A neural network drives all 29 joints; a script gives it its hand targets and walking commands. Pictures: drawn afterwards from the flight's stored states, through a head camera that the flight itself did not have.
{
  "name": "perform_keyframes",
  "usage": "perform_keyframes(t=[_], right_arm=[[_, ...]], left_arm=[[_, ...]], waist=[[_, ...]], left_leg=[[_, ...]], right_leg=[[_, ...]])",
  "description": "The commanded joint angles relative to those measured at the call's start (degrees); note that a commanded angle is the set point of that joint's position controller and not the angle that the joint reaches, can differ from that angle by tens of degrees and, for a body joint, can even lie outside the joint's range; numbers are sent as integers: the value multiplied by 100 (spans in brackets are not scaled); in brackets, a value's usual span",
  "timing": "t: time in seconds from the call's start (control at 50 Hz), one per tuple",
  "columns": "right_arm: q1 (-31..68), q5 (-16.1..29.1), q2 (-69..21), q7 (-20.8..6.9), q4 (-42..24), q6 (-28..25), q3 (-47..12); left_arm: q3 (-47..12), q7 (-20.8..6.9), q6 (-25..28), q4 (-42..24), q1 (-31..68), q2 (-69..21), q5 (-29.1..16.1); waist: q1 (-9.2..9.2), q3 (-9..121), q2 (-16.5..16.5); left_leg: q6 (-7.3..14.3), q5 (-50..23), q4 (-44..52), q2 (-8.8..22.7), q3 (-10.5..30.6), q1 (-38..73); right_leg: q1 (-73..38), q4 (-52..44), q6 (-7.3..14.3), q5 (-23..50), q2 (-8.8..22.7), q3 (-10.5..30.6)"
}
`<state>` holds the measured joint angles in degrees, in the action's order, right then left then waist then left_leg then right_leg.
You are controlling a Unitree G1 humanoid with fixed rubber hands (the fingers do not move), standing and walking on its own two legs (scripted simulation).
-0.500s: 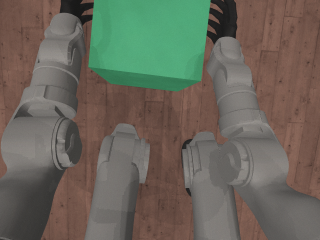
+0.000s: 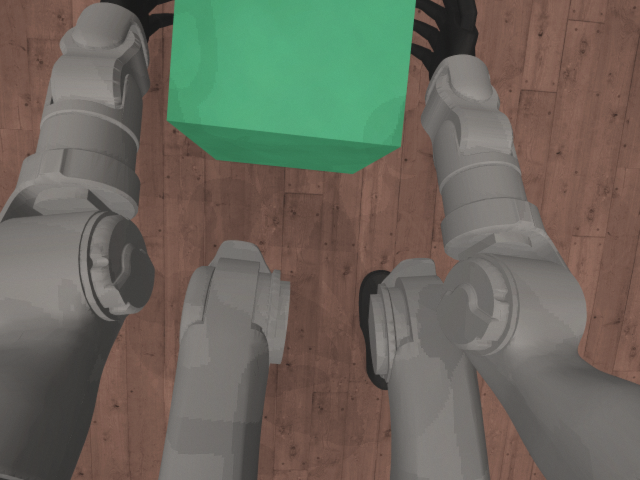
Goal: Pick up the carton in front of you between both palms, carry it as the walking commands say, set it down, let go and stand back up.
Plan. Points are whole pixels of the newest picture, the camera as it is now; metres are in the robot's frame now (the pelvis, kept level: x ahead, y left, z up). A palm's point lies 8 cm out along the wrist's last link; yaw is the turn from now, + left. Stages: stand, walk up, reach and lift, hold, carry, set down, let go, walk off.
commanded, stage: set down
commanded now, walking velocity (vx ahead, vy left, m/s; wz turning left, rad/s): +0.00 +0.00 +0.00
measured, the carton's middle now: (293, 71) +0.52 +0.08 -0.24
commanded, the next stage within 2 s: let go in 1.64 s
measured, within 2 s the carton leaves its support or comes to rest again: rests again in 0.36 s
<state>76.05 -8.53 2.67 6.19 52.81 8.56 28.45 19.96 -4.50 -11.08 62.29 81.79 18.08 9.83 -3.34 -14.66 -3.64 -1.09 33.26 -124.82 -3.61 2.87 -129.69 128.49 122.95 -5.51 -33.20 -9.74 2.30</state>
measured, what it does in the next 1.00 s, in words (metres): rises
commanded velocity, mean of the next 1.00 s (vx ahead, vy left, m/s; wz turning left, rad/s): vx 0.00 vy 0.00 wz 0.00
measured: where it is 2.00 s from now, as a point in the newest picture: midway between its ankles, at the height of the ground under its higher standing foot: (312, 346)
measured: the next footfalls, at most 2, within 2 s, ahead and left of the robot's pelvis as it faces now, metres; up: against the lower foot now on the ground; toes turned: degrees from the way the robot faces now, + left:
none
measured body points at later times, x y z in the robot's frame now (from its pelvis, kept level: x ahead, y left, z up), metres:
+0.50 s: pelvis +0.00 +0.00 -0.01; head +0.37 +0.05 +0.24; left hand +0.51 +0.26 -0.22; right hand +0.54 -0.12 -0.20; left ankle +0.11 +0.12 -0.34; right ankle +0.12 -0.12 -0.34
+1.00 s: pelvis +0.00 +0.00 +0.07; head +0.33 +0.05 +0.37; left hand +0.53 +0.28 -0.06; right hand +0.55 -0.10 -0.06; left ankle +0.10 +0.12 -0.34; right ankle +0.11 -0.12 -0.34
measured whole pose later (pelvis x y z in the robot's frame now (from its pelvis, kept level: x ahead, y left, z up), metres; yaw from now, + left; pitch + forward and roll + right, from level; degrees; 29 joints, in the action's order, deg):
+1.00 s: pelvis +0.00 +0.00 +0.07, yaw +1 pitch +42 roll -4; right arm 68.8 3.9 8.8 11.1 49.7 7.7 14.9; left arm 10.2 -1.5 -6.5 59.8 73.9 25.2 -5.7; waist -1.6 -5.7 -2.0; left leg 0.3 31.0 -111.8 -2.4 2.4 -122.9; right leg 120.5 110.2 -3.3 -32.2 -4.8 0.7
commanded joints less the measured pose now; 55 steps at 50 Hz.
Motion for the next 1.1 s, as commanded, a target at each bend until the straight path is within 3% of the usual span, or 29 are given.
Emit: perform_keyframes(t=[0.0,0.24,0.3,0.34,0.38,0.42,0.48,0.56,0.66,0.76,0.9,1.08], right_arm=[[2439,103,-3420,-1037,466,128,-1488],[1912,28,-2528,-919,762,54,-1202],[1286,39,-1023,-589,790,-110,-935],[736,245,864,-90,665,-406,-710],[1000,788,1359,194,460,-627,-1051],[1208,1271,1418,279,258,-746,-1451],[1373,1935,1258,198,80,-777,-2001],[1334,2356,1364,257,-175,-716,-2284],[1029,2160,1541,495,-631,-527,-2078],[870,1735,1507,646,-1279,-272,-1723],[463,1241,1165,521,-862,-173,-1315],[204,1171,1037,446,-1251,-112,-1308]], left_arm=[[-1068,-1071,-38,314,1711,-3824,-165],[-821,-919,65,656,1347,-2888,-35],[-432,-521,309,641,906,-1279,-34],[-168,48,667,496,503,731,-282],[-580,393,957,335,886,1284,-920],[-780,541,1165,27,1266,1623,-1382],[-1151,552,1317,-355,1515,1757,-1821],[-1443,465,1207,-446,1447,1826,-2164],[-1528,394,945,-624,1107,1891,-2293],[-1253,426,632,-1130,927,1830,-1994],[-921,316,547,-782,605,1413,-1573],[-721,214,490,-1141,346,1480,-1430]], waist=[[-180,4085,64],[-137,3785,41],[-137,3934,86],[-77,4210,153],[-72,4806,201],[-164,5303,257],[-319,5895,378],[-284,6478,535],[-92,7412,629],[-10,7762,746],[95,6504,709],[58,7364,695]], left_leg=[[296,-1093,1251,-163,-227,2014],[268,-914,1188,-88,-177,2107],[185,-1026,1153,9,-233,2381],[86,-1293,1111,100,-260,2664],[0,-1900,961,190,-164,2920],[17,-2340,848,261,-116,3048],[57,-2743,779,351,-110,3368],[50,-2661,784,415,-144,3872],[42,-2415,1042,338,-227,4653],[50,-2147,1572,174,-366,4958],[48,-1707,2278,145,-339,4165],[20,-2197,3046,68,-414,4959]], right_leg=[[-1515,-808,378,615,-92,-657],[-1728,-697,270,524,31,-652],[-1999,-656,167,646,121,-675],[-2207,-626,102,945,230,-706],[-2350,-487,63,1482,322,-669],[-2596,-358,87,1886,366,-595],[-2753,-224,118,2204,412,-533],[-2886,-261,164,2019,450,-594],[-3300,-601,235,1644,404,-772],[-3512,-1159,302,1345,287,-875],[-3007,-1864,287,1030,317,-784],[-3564,-2671,220,1362,288,-812]])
